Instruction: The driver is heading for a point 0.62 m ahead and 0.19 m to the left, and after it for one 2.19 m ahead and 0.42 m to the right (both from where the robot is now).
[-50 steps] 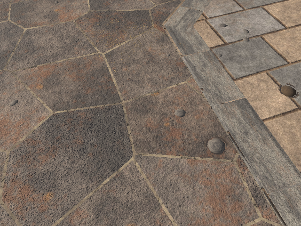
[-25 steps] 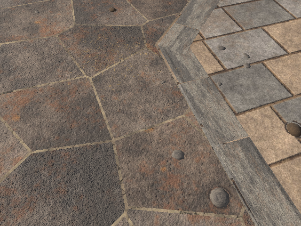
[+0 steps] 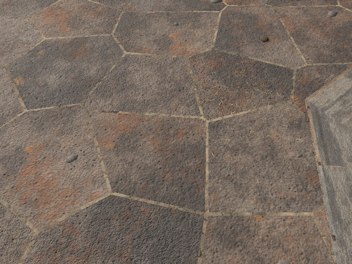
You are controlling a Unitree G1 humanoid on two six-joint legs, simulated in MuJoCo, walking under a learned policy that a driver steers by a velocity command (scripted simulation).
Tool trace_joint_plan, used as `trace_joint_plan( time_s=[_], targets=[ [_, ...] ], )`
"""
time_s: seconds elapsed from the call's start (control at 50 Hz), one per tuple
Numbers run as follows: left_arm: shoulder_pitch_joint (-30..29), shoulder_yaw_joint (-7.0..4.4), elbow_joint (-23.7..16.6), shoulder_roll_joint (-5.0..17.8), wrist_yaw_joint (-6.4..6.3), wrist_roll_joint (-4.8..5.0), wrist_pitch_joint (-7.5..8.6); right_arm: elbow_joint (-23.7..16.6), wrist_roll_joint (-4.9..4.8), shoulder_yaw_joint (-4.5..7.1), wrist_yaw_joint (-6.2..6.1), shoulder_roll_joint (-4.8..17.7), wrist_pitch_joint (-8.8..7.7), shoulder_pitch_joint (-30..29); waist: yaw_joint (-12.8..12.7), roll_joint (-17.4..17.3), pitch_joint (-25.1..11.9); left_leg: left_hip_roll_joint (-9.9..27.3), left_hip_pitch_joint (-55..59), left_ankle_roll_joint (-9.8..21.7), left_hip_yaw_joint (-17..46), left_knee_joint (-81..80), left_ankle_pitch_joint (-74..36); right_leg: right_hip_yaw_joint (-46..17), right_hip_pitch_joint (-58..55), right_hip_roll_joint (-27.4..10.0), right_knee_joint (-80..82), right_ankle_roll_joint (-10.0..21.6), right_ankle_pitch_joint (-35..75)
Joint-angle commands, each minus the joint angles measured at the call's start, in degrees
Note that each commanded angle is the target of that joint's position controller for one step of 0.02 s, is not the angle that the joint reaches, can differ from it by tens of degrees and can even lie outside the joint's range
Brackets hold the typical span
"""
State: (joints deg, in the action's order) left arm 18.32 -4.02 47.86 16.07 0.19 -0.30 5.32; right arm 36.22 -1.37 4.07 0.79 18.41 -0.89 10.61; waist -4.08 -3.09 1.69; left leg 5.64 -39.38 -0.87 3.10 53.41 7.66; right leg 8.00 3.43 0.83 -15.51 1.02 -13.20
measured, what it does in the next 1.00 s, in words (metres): walks ahead, turning left: left foot, then right foot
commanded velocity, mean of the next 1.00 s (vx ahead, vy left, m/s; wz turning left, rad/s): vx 0.43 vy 0.00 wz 0.43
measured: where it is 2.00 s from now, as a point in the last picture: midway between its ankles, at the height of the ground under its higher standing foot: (167, 234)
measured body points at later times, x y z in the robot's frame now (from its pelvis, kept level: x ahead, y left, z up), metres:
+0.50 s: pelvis +0.27 +0.07 +0.00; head +0.30 +0.10 +0.45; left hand +0.39 +0.38 -0.09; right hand +0.42 -0.18 -0.09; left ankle +0.24 +0.14 -0.74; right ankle +0.47 -0.08 -0.68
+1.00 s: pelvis +0.50 +0.10 +0.00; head +0.54 +0.11 +0.45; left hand +0.44 +0.38 -0.12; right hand +0.79 -0.04 -0.09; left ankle +0.51 +0.26 -0.71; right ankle +0.56 +0.01 -0.74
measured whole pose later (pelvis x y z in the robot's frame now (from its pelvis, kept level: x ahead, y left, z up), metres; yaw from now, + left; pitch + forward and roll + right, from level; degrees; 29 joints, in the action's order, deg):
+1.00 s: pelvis +0.50 +0.10 +0.00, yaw +24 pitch +2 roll +0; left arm 15.6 -2.7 47.8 15.6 0.8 0.9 2.3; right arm 36.6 0.2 2.1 -1.5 15.8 -1.0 5.8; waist -4.0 -1.3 3.6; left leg 0.1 -27.2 -3.5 5.0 39.3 15.1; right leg -3.8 13.0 3.1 -22.1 1.8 -10.4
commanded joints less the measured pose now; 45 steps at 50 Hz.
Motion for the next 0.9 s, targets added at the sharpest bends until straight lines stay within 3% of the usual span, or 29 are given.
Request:
trace_joint_plan(
  time_s=[0.02,0.1,0.14,0.16,0.18,0.2,0.22,0.24,0.26,0.28,0.3,0.32,0.34,0.4,0.5,0.56,0.6,0.64,0.66,0.68,0.7,0.72,0.74,0.76,0.78,0.8,0.84,0.86,0.9],
  targets=[
    [-4.3,-2.02,-3.8,9.6,-0.43,0.32,0.68,-4.9,0.06,-0.46,1.13,0.4,-1.01,-4.1,0.5,6.3,1.5,0.5,0.3,0.7,-1.3,-8.5,-7.7,-4.6,-0.1,-14.9,6.7,8.3,17.9],
    [-1.6,-2.64,-2.0,11.6,-0.45,1.47,-0.48,-7.5,-0.15,-0.34,2.39,0.9,-0.97,-9.3,-0.4,6.3,3.2,-0.8,1.4,3.1,-4.3,-15.3,-5.3,-1.1,-5.6,-16.8,4.6,6.7,22.2],
    [-1.7,-3.16,-1.9,13.3,-0.67,1.98,-1.19,-8.0,0.17,0.51,2.64,2.6,-0.69,-8.2,1.5,7.6,1.4,-3.7,6.1,5.4,-7.1,-16.8,0.1,1.1,-8.0,-17.0,-1.2,5.5,37.8],
    [-1.8,-3.47,-2.0,14.3,-0.88,2.27,-1.58,-7.6,0.38,1.34,2.55,4.1,-0.40,-5.0,3.8,8.5,-1.1,-5.9,11.2,6.8,-8.7,-17.0,2.9,2.2,-8.4,-16.8,-7.2,4.9,47.2],
    [-2.5,-3.49,-2.3,14.4,-1.05,2.55,-2.00,-5.8,0.33,2.72,2.23,6.2,-0.13,2.4,8.3,7.8,-5.1,-8.5,21.3,8.7,-9.9,-19.7,1.6,3.8,-6.2,-15.5,-17.3,3.8,51.6],
    [-1.9,-2.78,-2.7,12.7,-1.29,1.99,-1.91,-3.1,0.08,4.65,1.28,9.6,0.42,12.4,13.1,5.3,-10.0,-8.8,37.7,10.9,-6.7,-21.4,-0.8,4.5,3.6,-13.4,-31.7,1.7,44.1],
    [2.4,-0.38,-5.7,5.3,-0.75,-0.88,-1.14,-2.7,-0.46,5.87,0.25,16.5,0.50,13.9,8.7,-10.7,-14.0,6.2,57.7,19.2,20.5,-23.5,3.2,3.8,29.1,-5.0,-53.5,-2.0,-3.7],
    [0.7,0.36,-7.0,5.9,-0.03,-0.28,0.95,-5.2,-0.11,4.77,0.71,15.0,-0.67,14.3,9.5,-9.5,-24.6,13.7,63.6,25.7,45.5,-33.7,13.6,-10.7,38.2,1.2,-63.7,-2.2,-22.2],
    [-6.1,-0.91,-8.6,10.5,0.54,2.18,1.98,-4.4,0.44,3.45,1.23,10.8,-1.62,13.1,11.4,-3.7,-18.1,12.3,59.7,21.9,38.9,-36.4,13.1,-13.9,43.5,-1.9,-64.6,-1.3,-17.0],
    [-7.9,-0.51,-9.5,9.8,0.55,2.44,2.64,-4.0,0.48,3.01,1.23,9.6,-2.18,10.7,9.5,-1.8,-11.2,10.1,51.5,20.1,31.4,-36.7,8.9,-13.0,43.5,-4.0,-60.2,-0.5,-11.8],
    [-7.7,-0.48,-8.7,9.2,0.03,1.13,2.80,-4.3,0.47,2.56,1.09,8.1,-2.35,6.8,6.8,2.1,-7.6,7.6,43.5,18.3,25.7,-36.7,2.7,-13.0,40.3,-6.1,-55.4,-0.7,-8.3],
    [-6.6,-0.85,-8.3,9.6,-0.23,0.22,2.36,-5.0,0.98,2.02,0.92,6.7,-2.45,4.1,4.5,1.3,-5.9,5.8,37.5,17.5,21.7,-37.5,-3.4,-13.3,36.1,-7.5,-51.6,-1.1,-5.8],
    [-5.8,-0.98,-8.0,9.7,-0.15,-0.03,1.67,-5.4,1.40,1.82,0.72,6.3,-2.50,2.8,3.3,0.1,-5.5,4.8,33.7,17.5,20.3,-38.7,-6.4,-13.3,33.1,-7.8,-50.1,-1.7,-4.5],
    [-6.6,-0.45,-8.0,7.3,-0.30,-0.80,0.24,-4.2,0.99,1.99,-0.24,7.0,-2.90,3.5,2.8,0.5,-4.3,3.0,27.6,18.0,15.6,-40.2,-12.4,-11.8,31.1,-6.8,-43.5,-4.3,-0.6],
    [-17.7,0.83,-10.7,4.6,0.29,-0.29,0.41,-1.6,0.36,2.37,-1.66,8.2,-2.21,7.5,6.8,-1.1,-1.5,-0.6,24.7,14.2,12.3,-39.7,-4.7,-11.6,28.3,-3.2,-22.7,-5.6,16.0],
    [-21.6,0.68,-12.1,5.4,1.01,0.52,1.05,0.0,-0.05,2.59,-1.78,8.6,-1.91,9.9,8.2,-1.8,-0.8,0.6,25.6,13.3,15.4,-37.9,-0.8,-12.3,25.2,-1.6,-16.7,-4.9,18.2],
    [-21.7,0.09,-12.4,6.9,1.39,0.68,1.47,0.7,-0.21,2.47,-1.90,7.9,-1.59,10.6,7.8,-2.5,-0.9,1.6,28.8,12.7,18.8,-34.8,0.8,-13.5,24.0,-1.1,-13.8,-4.0,15.6],
    [-19.5,-0.64,-12.1,8.1,1.49,0.87,1.93,0.9,-0.08,2.58,-2.03,7.8,-1.22,10.0,6.3,-4.4,-1.2,2.4,30.7,11.9,21.7,-31.4,-0.4,-13.5,20.9,-0.9,-12.6,-2.4,10.1],
    [-15.9,-1.15,-11.2,8.5,1.32,0.87,2.18,0.7,-0.06,2.38,-2.02,7.0,-0.99,9.3,4.3,-4.9,-2.1,1.4,30.4,10.9,21.9,-28.8,-1.4,-12.4,16.3,-0.7,-10.6,-1.2,9.4],
    [-10.6,-2.00,-10.1,10.0,0.93,0.35,2.45,0.5,0.16,1.62,-1.91,4.8,-1.01,9.3,1.7,-4.1,-5.7,-1.4,28.6,9.2,20.0,-22.3,-2.9,-13.0,7.2,-2.5,-9.5,0.7,9.1],
    [-2.4,-2.82,-9.5,12.9,0.44,-0.50,2.56,-0.4,1.04,0.27,-1.73,1.2,-1.14,10.1,-1.2,2.8,-13.6,-5.1,21.9,6.9,14.9,-6.2,5.1,-22.4,-7.2,-12.3,-10.1,4.3,5.6],
    [1.8,-3.84,-7.2,17.6,0.76,-1.41,1.78,-1.8,-0.53,-0.60,-1.91,-1.4,-1.64,18.1,2.8,21.9,-18.6,-13.1,2.7,2.5,7.4,11.8,27.2,-49.6,-21.8,-24.3,-4.7,14.6,-0.8],
    [0.9,-2.77,-7.3,12.0,1.34,0.15,1.69,0.4,-0.76,0.30,-2.37,4.4,-1.73,18.4,1.8,16.4,-15.1,-9.4,-3.1,1.1,9.5,18.8,26.5,-54.1,-19.6,-24.3,-2.4,14.9,-4.6],
    [-1.8,-1.65,-7.9,8.2,1.34,0.14,1.43,0.5,-0.17,1.00,-2.46,6.9,-1.50,12.5,0.6,11.2,-8.9,-8.3,-3.0,0.3,9.4,20.7,22.3,-44.1,-13.4,-21.4,-3.1,13.1,5.2],
    [-4.8,-0.88,-8.3,6.8,1.49,-0.43,1.02,-0.1,0.82,1.01,-2.68,6.7,-1.27,8.8,1.4,7.2,-6.3,-7.1,-0.5,-0.4,7.3,20.2,20.2,-35.9,-7.2,-18.8,-4.1,12.3,18.5],
    [-7.0,-0.32,-8.0,5.7,1.62,-0.34,0.65,-1.0,1.89,1.11,-2.64,6.3,-1.27,6.1,2.6,6.3,-4.3,-5.6,1.0,-0.9,5.7,17.3,19.1,-30.5,-2.2,-16.8,-4.4,12.4,30.5],
    [-8.3,0.65,-7.0,4.1,1.62,-0.29,0.57,-1.4,2.17,0.43,-2.19,3.2,-1.19,5.8,5.0,8.3,-4.4,-3.4,7.0,-1.5,3.2,7.7,17.4,-23.9,3.0,-12.8,-3.9,11.3,42.7],
    [-8.6,0.60,-6.3,4.6,1.54,-0.05,0.45,-1.4,2.25,-0.20,-2.20,1.3,-1.16,5.7,5.4,9.5,-5.2,-3.6,9.4,-2.2,1.8,2.2,16.7,-22.1,4.0,-11.7,-3.8,11.5,46.7],
    [-8.6,-0.43,-5.4,8.2,0.95,0.27,-0.39,-1.3,2.22,-0.95,-2.33,-0.2,-1.17,4.6,5.4,10.4,-7.6,-4.9,15.3,-3.1,0.0,-6.9,13.1,-20.2,5.7,-10.8,-4.0,11.9,49.8]
  ],
)
Velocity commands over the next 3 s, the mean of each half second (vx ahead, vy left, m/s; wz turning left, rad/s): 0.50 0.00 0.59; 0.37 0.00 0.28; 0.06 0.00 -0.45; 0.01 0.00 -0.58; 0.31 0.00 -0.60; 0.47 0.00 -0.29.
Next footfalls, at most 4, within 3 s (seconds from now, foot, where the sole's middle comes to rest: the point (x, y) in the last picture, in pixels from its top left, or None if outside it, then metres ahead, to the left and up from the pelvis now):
0.20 left None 0.28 0.15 -0.78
0.70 right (193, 234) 0.59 0.02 -0.78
1.10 left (130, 233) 0.58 0.27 -0.78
1.48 right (197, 227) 0.62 0.01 -0.78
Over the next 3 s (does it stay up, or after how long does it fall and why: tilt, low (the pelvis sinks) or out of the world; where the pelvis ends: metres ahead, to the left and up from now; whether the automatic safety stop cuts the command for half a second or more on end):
stays up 0.90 -0.13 -0.03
